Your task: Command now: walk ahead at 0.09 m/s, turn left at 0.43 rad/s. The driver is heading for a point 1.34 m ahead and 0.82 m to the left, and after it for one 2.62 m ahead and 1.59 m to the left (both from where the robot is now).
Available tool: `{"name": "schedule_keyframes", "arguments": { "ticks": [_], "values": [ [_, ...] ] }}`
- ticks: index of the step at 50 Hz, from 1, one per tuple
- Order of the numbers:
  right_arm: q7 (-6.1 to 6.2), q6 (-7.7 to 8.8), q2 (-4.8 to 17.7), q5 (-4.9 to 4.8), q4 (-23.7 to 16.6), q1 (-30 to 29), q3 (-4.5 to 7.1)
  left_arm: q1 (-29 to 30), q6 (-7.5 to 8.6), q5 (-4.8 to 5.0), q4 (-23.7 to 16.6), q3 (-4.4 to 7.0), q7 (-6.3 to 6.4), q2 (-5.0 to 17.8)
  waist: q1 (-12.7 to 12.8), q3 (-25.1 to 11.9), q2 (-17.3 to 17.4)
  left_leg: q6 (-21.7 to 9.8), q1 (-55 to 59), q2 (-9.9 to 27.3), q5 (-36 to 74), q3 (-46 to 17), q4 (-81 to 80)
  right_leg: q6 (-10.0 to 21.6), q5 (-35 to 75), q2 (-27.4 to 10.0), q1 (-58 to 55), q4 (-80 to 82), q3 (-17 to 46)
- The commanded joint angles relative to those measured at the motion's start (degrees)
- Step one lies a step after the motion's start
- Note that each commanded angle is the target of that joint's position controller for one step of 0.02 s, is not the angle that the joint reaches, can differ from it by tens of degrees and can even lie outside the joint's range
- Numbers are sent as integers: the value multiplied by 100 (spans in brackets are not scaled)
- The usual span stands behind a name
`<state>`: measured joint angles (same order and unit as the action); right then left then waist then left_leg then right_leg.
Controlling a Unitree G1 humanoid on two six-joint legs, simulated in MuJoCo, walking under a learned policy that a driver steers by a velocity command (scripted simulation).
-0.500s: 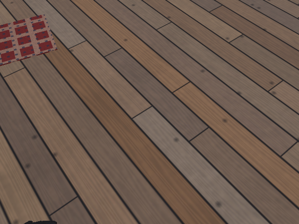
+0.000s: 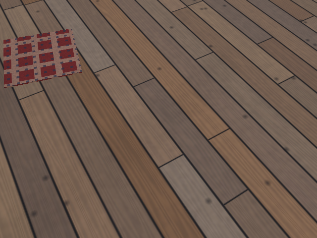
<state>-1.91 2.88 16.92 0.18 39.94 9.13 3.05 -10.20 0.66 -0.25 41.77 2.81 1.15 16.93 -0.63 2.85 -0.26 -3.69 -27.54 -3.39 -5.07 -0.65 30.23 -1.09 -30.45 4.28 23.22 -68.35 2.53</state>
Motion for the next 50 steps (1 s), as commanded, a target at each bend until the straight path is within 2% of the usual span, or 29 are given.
{"name": "schedule_keyframes", "arguments": {
  "ticks": [1, 2, 4, 7, 11, 14, 15, 16, 17, 18, 19, 20, 21, 22, 24, 26, 29, 33, 35, 36, 37, 38, 39, 40, 41, 42, 43, 45, 50],
  "values": [
    [147, -148, 762, -38, -501, 99, 204, -114, -112, 6, -456, 186, 63, 658, 88, -946, 281, -1085, 1434, 1549, 261, -2309, -1270, -83, 363, -481, 1015, 102, 363],
    [160, -200, 801, 9, -552, -17, 228, -186, -139, 5, -444, 166, 76, 549, 171, -823, 499, -991, 1106, 1334, 70, -2136, -1372, -110, 445, -416, 758, 642, 245],
    [222, -259, 921, 44, -599, 23, 299, -288, -112, -9, -367, 132, 114, 407, 154, -938, 727, -998, 1001, 1194, 274, -1990, -1359, -213, 519, -296, 443, 1361, 146],
    [308, -331, 1033, -31, -668, 11, 371, -227, -86, -11, -320, 131, 116, 413, 77, -1164, 755, -926, 979, 1133, -212, -2065, -1301, -293, 1029, -267, 140, 2021, 228],
    [333, -453, 1013, -46, -742, -7, 391, -49, -4, 28, -373, 170, 58, 458, -27, -1045, 920, -775, 983, 1071, -996, -2463, -1265, -241, 1182, -208, -36, 2727, 271],
    [350, -541, 961, -104, -797, -105, 385, -293, 109, 59, -294, 223, -10, 460, 146, -957, 977, -557, 900, 891, -1048, -2592, -983, -42, 1710, -169, -678, 4013, 126],
    [358, -554, 853, -126, -791, -8, 357, -432, 129, 29, -263, 287, -7, 617, 184, -946, 839, -351, 627, 678, -1308, -2462, -722, 108, 1904, -483, -1154, 4504, 293],
    [342, -551, 567, -92, -818, 161, 278, -571, 110, -90, -320, 384, 33, 1040, 106, -1013, -59, -19, -9, 218, -2268, -1865, 379, 558, 1795, -1697, -1683, 4934, 1338],
    [316, -476, 597, -129, -1038, 19, 312, -356, 53, -283, -300, 464, 25, 1376, -44, -607, -1750, 272, -911, -564, -2906, -633, 1719, 1376, 2452, -2579, -1254, 5381, 2688],
    [304, -419, 1019, -32, -902, 185, 442, -32, 87, -313, -502, 383, 44, 1051, -50, -598, -1276, 462, -872, -153, -2778, -841, 2897, 1583, 2777, -2703, -1092, 5292, 2624],
    [291, -449, 1119, -81, -726, 357, 509, 271, 94, -220, -584, 308, 83, 767, -167, -582, -845, 540, -859, -116, -2433, -798, 3355, 1360, 2989, -2383, -1084, 5116, 1988],
    [320, -523, 990, -88, -565, 521, 497, 430, 91, -120, -636, 268, 100, 636, -203, -552, -628, 664, -875, -72, -2158, -697, 3674, 1136, 3089, -2036, -1176, 4992, 1451],
    [333, -578, 875, -76, -542, 556, 469, 450, 83, -45, -636, 245, 118, 583, -143, -503, -617, 763, -1032, -23, -1923, -656, 3988, 1100, 3275, -1945, -1306, 4931, 1193],
    [320, -610, 729, -98, -571, 504, 423, 391, 58, -36, -625, 223, 139, 575, -96, -463, -633, 840, -1039, 26, -1810, -534, 4086, 1123, 3539, -1844, -1312, 4921, 901],
    [296, -613, 592, -164, -755, 143, 357, 158, -8, -74, -573, 242, 173, 612, 112, -440, -798, 955, -1153, 144, -1599, -274, 3640, 1203, 3668, -1766, -1636, 4938, 577],
    [264, -599, 510, -166, -918, -156, 307, -80, -67, -84, -512, 299, 198, 738, 315, -541, -931, 1027, -1131, 303, -1630, -192, 3043, 1304, 3801, -1913, -2053, 4894, 519],
    [179, -594, 418, -134, -1038, -255, 242, -26, -109, -46, -509, 397, 157, 968, 369, -678, -1037, 958, -435, 473, -1811, 58, 2153, 1351, 3966, -2085, -1974, 4850, 277],
    [105, -648, 551, -149, -1065, -137, 301, 58, -97, 70, -463, 464, 52, 1087, 310, -709, -1129, 706, 311, 403, -1690, 387, 1098, 1292, 4126, -2245, -1848, 4664, 86],
    [67, -663, 520, -148, -973, 171, 338, 197, -83, 189, -427, 473, 35, 1079, 64, -726, -1039, 426, 945, 287, -943, 549, -31, 1035, 4009, -2184, -1686, 4265, -140],
    [96, -660, 608, -132, -889, 391, 392, 21, -60, 214, -327, 442, 24, 932, -13, -780, -815, 235, 1569, 181, -336, 471, -650, 728, 3592, -2015, -1365, 3861, -390],
    [162, -640, 1013, -139, -884, 618, 520, -206, -37, 75, -279, 383, -1, 677, 10, -925, 157, -67, 2624, 794, 1236, -513, -866, 208, 2387, -1608, -382, 2777, -910],
    [244, -601, 1660, -69, -1048, 611, 617, -48, -20, -275, -586, 212, -33, 285, 146, -916, 2004, -1028, 3341, 2306, 3686, -2542, -586, -358, -817, -788, 1423, 1084, -1053],
    [168, -463, 1444, 149, -1050, 808, 557, 513, 7, -148, -709, 307, 24, 618, -416, -1364, 1467, -1809, 2919, 2637, 3089, -2890, -846, -389, -1016, -559, 1646, 155, -119],
    [150, -364, 1298, 156, -987, 583, 488, 646, -20, 11, -689, 367, 53, 795, -283, -1029, 1007, -1575, 2656, 2276, 2423, -2375, -950, -320, -565, -666, 1696, -135, 64],
    [193, -328, 1147, 41, -963, 245, 458, 576, -48, 24, -616, 393, 92, 788, -97, -806, 791, -1225, 2450, 1917, 1882, -2010, -955, -280, -37, -724, 1736, -3, 125],
    [234, -345, 974, -70, -996, 16, 390, 506, -80, -19, -533, 409, 134, 795, -7, -719, 697, -1015, 2294, 1719, 1683, -1826, -955, -301, 299, -754, 1685, 164, 161],
    [272, -374, 959, -96, -1017, -149, 359, 395, -89, -60, -512, 419, 142, 791, 102, -710, 738, -962, 2026, 1579, 1786, -1695, -964, -351, 600, -677, 1430, 194, 132],
    [325, -409, 940, -37, -1019, -161, 340, 249, -62, -34, -461, 391, 105, 664, 163, -854, 761, -959, 1929, 1434, 1726, -1617, -975, -404, 944, -532, 1144, 428, 78],
    [379, -452, 1096, -66, -957, -31, 404, 508, -16, 0, -528, 287, 46, 470, -10, -823, 865, -942, 1869, 1327, 788, -1988, -890, -418, 1087, -365, 690, 1982, 176]
  ]
}}
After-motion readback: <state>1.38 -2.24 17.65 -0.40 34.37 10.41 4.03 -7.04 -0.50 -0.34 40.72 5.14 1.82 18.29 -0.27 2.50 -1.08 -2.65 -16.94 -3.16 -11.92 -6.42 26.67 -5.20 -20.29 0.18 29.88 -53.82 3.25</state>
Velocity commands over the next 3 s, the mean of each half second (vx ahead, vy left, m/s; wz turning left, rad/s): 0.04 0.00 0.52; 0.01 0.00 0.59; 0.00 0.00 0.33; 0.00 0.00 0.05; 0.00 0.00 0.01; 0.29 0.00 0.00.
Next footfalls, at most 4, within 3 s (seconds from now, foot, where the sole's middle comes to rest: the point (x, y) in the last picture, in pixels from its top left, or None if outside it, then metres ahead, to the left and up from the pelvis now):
0.30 right None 0.14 -0.15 -0.76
0.74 left None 0.03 0.09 -0.76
1.18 right None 0.17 -0.09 -0.76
1.48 left None -0.04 0.08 -0.76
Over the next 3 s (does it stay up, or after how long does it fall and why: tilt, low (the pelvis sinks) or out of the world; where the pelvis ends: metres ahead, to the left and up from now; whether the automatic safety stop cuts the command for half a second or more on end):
stays up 0.15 0.04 0.02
